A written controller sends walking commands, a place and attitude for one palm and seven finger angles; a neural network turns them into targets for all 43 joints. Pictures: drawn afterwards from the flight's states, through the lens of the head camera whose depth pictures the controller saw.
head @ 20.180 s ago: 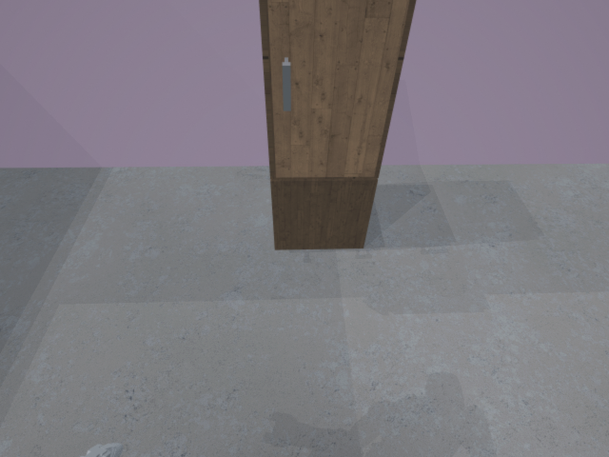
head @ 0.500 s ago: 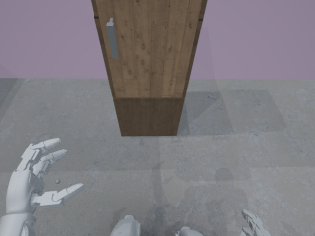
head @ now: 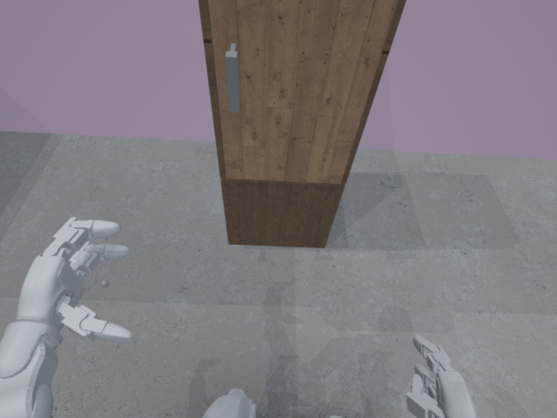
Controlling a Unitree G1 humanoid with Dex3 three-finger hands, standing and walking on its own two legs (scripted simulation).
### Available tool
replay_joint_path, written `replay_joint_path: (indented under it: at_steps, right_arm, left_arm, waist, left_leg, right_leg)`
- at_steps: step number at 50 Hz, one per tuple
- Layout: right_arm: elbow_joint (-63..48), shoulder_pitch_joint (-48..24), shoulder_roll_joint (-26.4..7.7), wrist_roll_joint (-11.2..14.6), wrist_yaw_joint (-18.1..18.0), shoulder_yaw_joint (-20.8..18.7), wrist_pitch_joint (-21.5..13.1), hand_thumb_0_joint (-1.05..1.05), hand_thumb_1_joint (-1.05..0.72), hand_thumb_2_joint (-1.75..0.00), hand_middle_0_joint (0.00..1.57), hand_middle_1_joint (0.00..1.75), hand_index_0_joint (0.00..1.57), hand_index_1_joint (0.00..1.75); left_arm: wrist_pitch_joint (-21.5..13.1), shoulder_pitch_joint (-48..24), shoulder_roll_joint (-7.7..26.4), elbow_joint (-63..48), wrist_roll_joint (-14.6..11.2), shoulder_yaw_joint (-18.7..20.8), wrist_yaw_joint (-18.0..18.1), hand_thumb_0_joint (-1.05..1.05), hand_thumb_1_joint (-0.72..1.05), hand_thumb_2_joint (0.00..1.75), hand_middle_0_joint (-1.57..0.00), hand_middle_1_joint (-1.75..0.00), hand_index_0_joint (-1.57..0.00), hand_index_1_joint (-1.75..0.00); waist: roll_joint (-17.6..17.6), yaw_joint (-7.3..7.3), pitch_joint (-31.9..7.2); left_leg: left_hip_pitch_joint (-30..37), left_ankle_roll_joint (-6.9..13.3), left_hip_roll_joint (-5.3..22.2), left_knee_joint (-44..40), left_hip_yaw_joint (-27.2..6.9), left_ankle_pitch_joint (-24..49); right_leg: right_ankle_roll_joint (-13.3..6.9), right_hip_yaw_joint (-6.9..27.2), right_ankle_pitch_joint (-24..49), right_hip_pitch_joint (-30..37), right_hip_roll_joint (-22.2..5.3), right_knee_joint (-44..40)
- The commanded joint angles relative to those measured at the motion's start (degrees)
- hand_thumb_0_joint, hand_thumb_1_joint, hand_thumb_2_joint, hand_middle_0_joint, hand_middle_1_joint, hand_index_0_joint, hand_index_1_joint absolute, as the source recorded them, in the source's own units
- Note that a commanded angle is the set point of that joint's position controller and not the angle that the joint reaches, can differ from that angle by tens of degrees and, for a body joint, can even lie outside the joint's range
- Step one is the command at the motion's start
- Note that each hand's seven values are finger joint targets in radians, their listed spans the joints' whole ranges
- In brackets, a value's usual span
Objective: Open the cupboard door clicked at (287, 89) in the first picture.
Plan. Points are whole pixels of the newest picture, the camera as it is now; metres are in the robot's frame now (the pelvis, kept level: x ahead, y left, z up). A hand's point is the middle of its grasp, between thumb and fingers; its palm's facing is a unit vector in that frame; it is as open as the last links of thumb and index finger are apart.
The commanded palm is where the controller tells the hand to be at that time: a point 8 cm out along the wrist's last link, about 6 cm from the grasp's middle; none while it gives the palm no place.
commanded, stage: raise the hand with hooked fingers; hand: left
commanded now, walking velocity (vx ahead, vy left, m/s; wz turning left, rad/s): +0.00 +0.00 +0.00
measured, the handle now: (233, 78) +0.74 +0.15 +0.06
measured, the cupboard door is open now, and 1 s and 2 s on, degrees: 0 0 0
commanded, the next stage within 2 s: move the hooked fingers beside the handle in 0.66 s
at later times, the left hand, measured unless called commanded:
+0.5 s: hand (108, 257) +0.30 +0.25 +0.06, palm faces +0.08 -1.00 -0.04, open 14.0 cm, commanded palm +0.27 +0.30 +0.07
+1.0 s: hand (130, 231) +0.34 +0.24 +0.06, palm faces +0.06 -1.00 -0.02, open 14.0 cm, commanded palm +0.33 +0.29 +0.07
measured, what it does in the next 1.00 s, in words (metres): stands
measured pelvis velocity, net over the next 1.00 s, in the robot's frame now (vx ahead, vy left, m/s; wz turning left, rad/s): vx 0.00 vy -0.03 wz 0.00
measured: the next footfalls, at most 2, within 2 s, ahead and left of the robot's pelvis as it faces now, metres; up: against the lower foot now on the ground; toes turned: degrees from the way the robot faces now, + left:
none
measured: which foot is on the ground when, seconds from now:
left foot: down 0.00-1.00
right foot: down 0.00-1.00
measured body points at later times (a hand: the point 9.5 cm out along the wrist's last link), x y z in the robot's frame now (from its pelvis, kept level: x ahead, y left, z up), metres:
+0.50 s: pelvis +0.01 -0.02 +0.01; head +0.07 +0.00 +0.45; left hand +0.29 +0.31 +0.07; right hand +0.15 -0.28 -0.07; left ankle +0.04 +0.07 -0.68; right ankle -0.01 -0.13 -0.68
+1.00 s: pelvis +0.00 -0.03 +0.00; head +0.07 -0.02 +0.44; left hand +0.33 +0.29 +0.07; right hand +0.15 -0.29 -0.09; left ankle +0.04 +0.07 -0.68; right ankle -0.01 -0.13 -0.68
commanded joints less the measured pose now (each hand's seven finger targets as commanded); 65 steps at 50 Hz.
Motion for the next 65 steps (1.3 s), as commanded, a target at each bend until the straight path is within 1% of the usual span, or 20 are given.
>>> replay_joint_path:
  at_steps: [1,4,8,11,13,18,22,26,34,38,40,43,45,49,52,56,58,59,60,65]
  right_arm:
    - [-6.8,0.8,-10.3,0.0,-1.4,-4.4,-2.7,0.00,-0.90,-0.90,0.20,0.30,0.20,0.30]
    - [-6.0,0.7,-10.0,-0.1,-1.2,-4.3,-2.6,0.00,-0.90,-0.90,0.20,0.30,0.20,0.30]
    - [-5.2,1.6,-10.8,0.2,-1.4,-4.4,-1.9,0.00,-0.90,-0.90,0.20,0.30,0.20,0.30]
    - [-6.4,2.2,-11.0,0.5,-1.1,-4.7,-1.8,0.00,-0.90,-0.90,0.20,0.30,0.20,0.30]
    - [-6.8,2.2,-11.2,0.7,-0.8,-5.0,-1.7,0.00,-0.90,-0.90,0.20,0.30,0.20,0.30]
    - [-7.1,2.2,-10.9,0.1,-0.3,-5.1,-1.0,0.00,-0.90,-0.90,0.20,0.30,0.20,0.30]
    - [-6.8,2.1,-10.3,-0.1,-0.1,-5.1,-0.8,0.00,-0.90,-0.90,0.20,0.30,0.20,0.30]
    - [-6.6,2.1,-10.4,0.2,-0.4,-5.0,-0.7,0.00,-0.90,-0.90,0.20,0.30,0.20,0.30]
    - [-6.6,0.9,-10.2,0.7,-1.0,-4.6,-0.4,0.00,-0.90,-0.90,0.20,0.30,0.20,0.30]
    - [-6.4,1.0,-9.9,0.6,-0.8,-4.5,-0.6,0.00,-0.90,-0.90,0.20,0.30,0.20,0.30]
    - [-5.2,1.2,-10.1,0.6,-1.2,-4.4,-0.6,0.00,-0.90,-0.90,0.20,0.30,0.20,0.30]
    - [-3.7,2.1,-10.5,0.5,-1.7,-4.3,-0.4,0.00,-0.90,-0.90,0.20,0.30,0.20,0.30]
    - [-3.1,2.2,-10.5,0.8,-2.0,-4.1,-0.3,0.00,-0.90,-0.90,0.20,0.30,0.20,0.30]
    - [-1.9,3.8,-10.9,0.6,-2.2,-4.1,0.2,0.00,-0.90,-0.90,0.20,0.30,0.20,0.30]
    - [-1.8,4.9,-10.7,0.5,-1.7,-4.1,0.9,0.00,-0.90,-0.90,0.20,0.30,0.20,0.30]
    - [-1.5,7.0,-11.5,0.3,-1.2,-4.3,2.5,0.00,-0.90,-0.90,0.20,0.30,0.20,0.30]
    - [-2.0,7.7,-11.3,0.1,-0.6,-4.5,3.2,0.00,-0.90,-0.90,0.20,0.30,0.20,0.30]
    - [-1.9,8.5,-11.5,0.0,-0.4,-4.7,3.7,0.00,-0.90,-0.90,0.20,0.30,0.20,0.30]
    - [-1.7,8.9,-11.6,-0.1,-0.3,-4.9,4.1,0.00,-0.90,-0.90,0.20,0.30,0.20,0.30]
    - [-0.2,11.6,-12.1,-0.4,0.2,-5.2,6.1,0.00,-0.90,-0.90,0.20,0.30,0.20,0.30]
  left_arm:
    - [-4.6,-12.7,15.2,-12.8,-2.0,9.1,-0.8,0.00,-0.50,0.30,-0.30,-1.20,-0.30,-1.20]
    - [-5.8,-15.5,15.2,-10.7,-2.2,9.5,-1.1,0.00,-0.50,0.30,-0.30,-1.20,-0.30,-1.20]
    - [-4.2,-17.6,16.0,-4.0,-2.0,9.5,-3.4,0.00,-0.50,0.30,-0.30,-1.20,-0.30,-1.20]
    - [-1.9,-14.0,13.1,-1.2,-2.8,6.9,-6.3,0.00,-0.50,0.30,-0.30,-1.20,-0.30,-1.20]
    - [-1.4,-13.3,13.9,-2.6,-3.3,7.4,-7.0,0.00,-0.50,0.30,-0.30,-1.20,-0.30,-1.20]
    - [-3.9,-14.7,16.9,-4.5,-3.7,11.6,-4.3,0.00,-0.50,0.30,-0.30,-1.20,-0.30,-1.20]
    - [-6.7,-16.7,17.1,-6.4,-2.8,11.8,-2.3,0.00,-0.50,0.30,-0.30,-1.20,-0.30,-1.20]
    - [-6.5,-15.7,15.4,-5.3,-2.5,9.2,-3.4,0.00,-0.50,0.30,-0.30,-1.20,-0.30,-1.20]
    - [-5.0,-15.9,16.0,-2.2,-3.8,10.5,-4.3,0.00,-0.50,0.30,-0.30,-1.20,-0.30,-1.20]
    - [-5.7,-16.4,15.4,-2.2,-3.6,10.0,-4.1,0.00,-0.50,0.30,-0.30,-1.20,-0.30,-1.20]
    - [-6.2,-23.9,16.1,-1.2,-2.7,9.1,-3.9,0.00,-0.50,0.30,-0.30,-1.20,-0.30,-1.20]
    - [-6.6,-31.0,18.4,4.0,-2.0,10.0,-4.1,0.00,-0.50,0.30,-0.30,-1.20,-0.30,-1.20]
    - [-6.8,-36.5,17.5,6.0,-1.2,7.5,-4.8,0.00,-0.50,0.30,-0.30,-1.20,-0.30,-1.20]
    - [-6.4,-42.2,21.5,11.6,0.1,9.1,-5.4,0.00,-0.50,0.30,-0.30,-1.20,-0.30,-1.20]
    - [-5.6,-44.6,21.4,15.4,1.1,8.5,-4.9,0.00,-0.50,0.30,-0.30,-1.20,-0.30,-1.20]
    - [-4.7,-47.9,25.4,22.9,1.9,11.6,-3.4,0.00,-0.50,0.30,-0.30,-1.20,-0.30,-1.20]
    - [-5.3,-49.1,24.9,22.9,2.7,11.1,-2.8,0.00,-0.50,0.30,-0.30,-1.20,-0.30,-1.20]
    - [-5.5,-48.6,26.2,24.1,3.0,12.2,-2.5,0.00,-0.50,0.30,-0.30,-1.20,-0.30,-1.20]
    - [-6.0,-50.6,26.6,23.6,3.4,12.1,-2.3,0.00,-0.50,0.30,-0.30,-1.20,-0.30,-1.20]
    - [-8.0,-58.9,27.6,29.8,5.0,11.6,-1.9,0.00,-0.50,0.30,-0.30,-1.20,-0.30,-1.20]
  waist:
    - [6.2,0.06,-15.2]
    - [7.7,-0.26,-14.1]
    - [6.2,-0.69,-13.4]
    - [5.3,-0.21,-14.0]
    - [4.0,0.14,-15.0]
    - [2.0,0.21,-13.5]
    - [6.7,0.06,-14.4]
    - [5.2,-0.64,-14.3]
    - [2.2,-0.74,-11.6]
    - [2.9,-0.71,-12.5]
    - [3.4,-2.35,-12.0]
    - [1.4,-3.34,-11.4]
    - [3.6,-4.13,-11.7]
    - [4.8,-3.55,-16.2]
    - [6.3,-3.09,-18.0]
    - [1.8,-3.10,-17.1]
    - [4.1,-2.96,-19.4]
    - [2.5,-2.74,-20.1]
    - [4.1,-3.21,-20.8]
    - [3.6,-5.41,-19.5]
  left_leg:
    - [22.0,-3.8,1.9,-11.7,-7.2,15.7]
    - [22.8,-4.1,1.9,-12.2,-7.0,16.2]
    - [22.2,-3.8,1.7,-12.3,-6.6,17.1]
    - [22.0,-3.2,1.3,-12.0,-5.9,18.8]
    - [21.8,-3.0,1.3,-11.6,-5.4,20.6]
    - [18.9,-2.7,0.8,-11.5,-4.5,17.6]
    - [19.5,-2.6,0.7,-11.3,-3.8,15.7]
    - [18.2,-2.0,0.6,-10.7,-3.3,14.8]
    - [14.9,-1.5,0.2,-10.4,-2.4,11.9]
    - [14.8,-1.4,0.0,-9.7,-1.9,12.9]
    - [14.4,-1.4,0.2,-8.9,-2.0,11.6]
    - [12.1,-1.3,0.3,-7.9,-2.2,9.7]
    - [12.4,-1.3,0.4,-7.8,-2.2,8.4]
    - [13.0,-1.2,0.5,-6.9,-2.3,11.0]
    - [13.6,-1.4,0.5,-6.7,-2.3,13.1]
    - [9.5,-1.2,0.7,-6.0,-2.2,13.4]
    - [11.1,-1.3,0.7,-5.9,-1.8,15.6]
    - [10.8,-1.3,0.8,-5.8,-1.8,16.6]
    - [11.6,-1.3,0.9,-5.4,-1.6,17.5]
    - [10.5,-1.2,1.4,-4.5,-2.1,16.2]
  right_leg:
    - [-2.0,0.4,10.3,-1.7,2.0,-6.0]
    - [-2.0,0.5,10.2,-2.4,1.9,-6.4]
    - [-1.9,0.7,11.4,-1.5,1.8,-7.5]
    - [-1.9,0.7,13.1,0.0,1.9,-8.1]
    - [-1.7,0.8,15.1,1.1,1.9,-8.1]
    - [-1.7,1.1,14.7,1.4,2.1,-7.8]
    - [-1.8,2.0,13.0,1.3,1.8,-7.6]
    - [-1.6,2.7,13.8,2.6,1.8,-8.2]
    - [-0.9,3.9,13.3,3.4,1.4,-9.6]
    - [-0.8,4.5,14.8,4.2,1.2,-9.4]
    - [-0.5,4.9,13.7,2.3,1.0,-9.2]
    - [-0.4,5.9,11.5,1.5,0.9,-9.1]
    - [-0.6,5.9,9.7,-0.1,0.7,-9.0]
    - [-0.8,6.1,12.3,1.2,0.6,-7.9]
    - [-1.0,5.6,14.6,1.2,0.7,-7.0]
    - [-0.7,5.7,15.7,2.1,0.9,-6.4]
    - [-0.6,5.6,18.3,2.2,1.0,-5.7]
    - [-0.6,5.4,19.4,2.8,1.1,-5.5]
    - [-0.5,5.4,20.2,1.9,1.1,-5.1]
    - [-0.5,5.1,17.7,-2.1,1.7,-4.5]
